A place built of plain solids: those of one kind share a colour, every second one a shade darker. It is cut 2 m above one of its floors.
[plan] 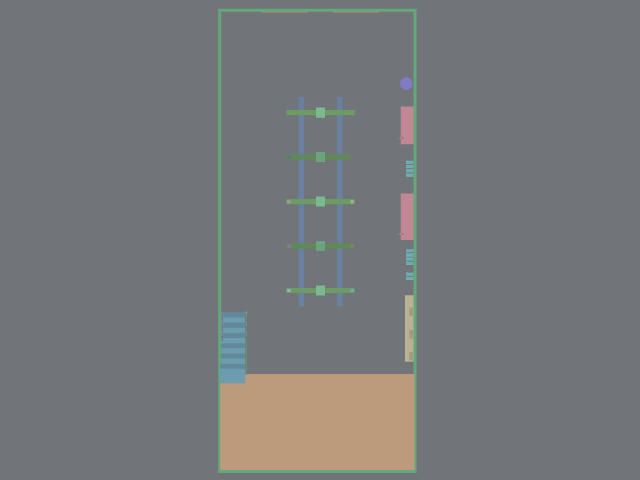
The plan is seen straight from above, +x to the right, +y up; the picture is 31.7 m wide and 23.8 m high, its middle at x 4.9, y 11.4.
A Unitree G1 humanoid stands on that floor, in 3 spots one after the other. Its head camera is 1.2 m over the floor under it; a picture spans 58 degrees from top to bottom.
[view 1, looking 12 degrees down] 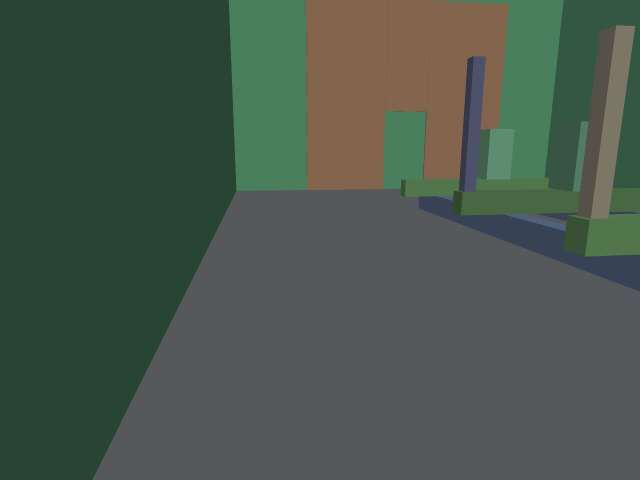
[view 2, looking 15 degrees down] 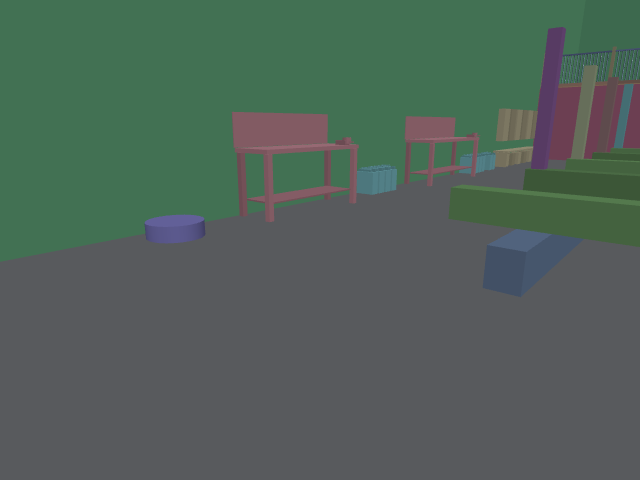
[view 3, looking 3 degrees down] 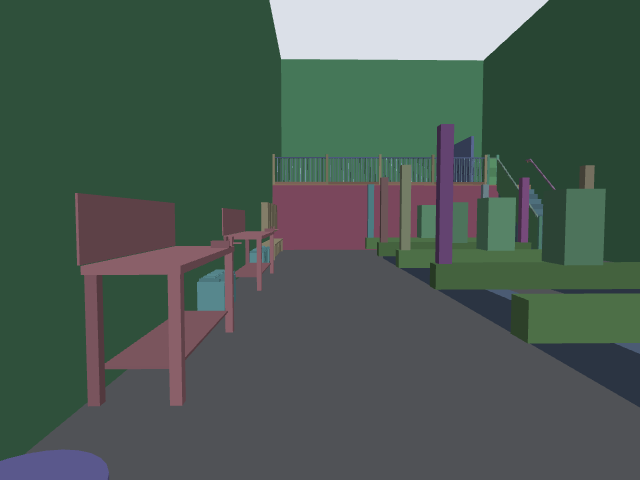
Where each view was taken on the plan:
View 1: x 0.64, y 10.12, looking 82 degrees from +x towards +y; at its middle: ground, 5.77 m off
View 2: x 4.92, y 21.62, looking -49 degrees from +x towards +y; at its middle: ground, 4.64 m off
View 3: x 8.08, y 20.72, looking -91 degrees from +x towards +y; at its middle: face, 15.97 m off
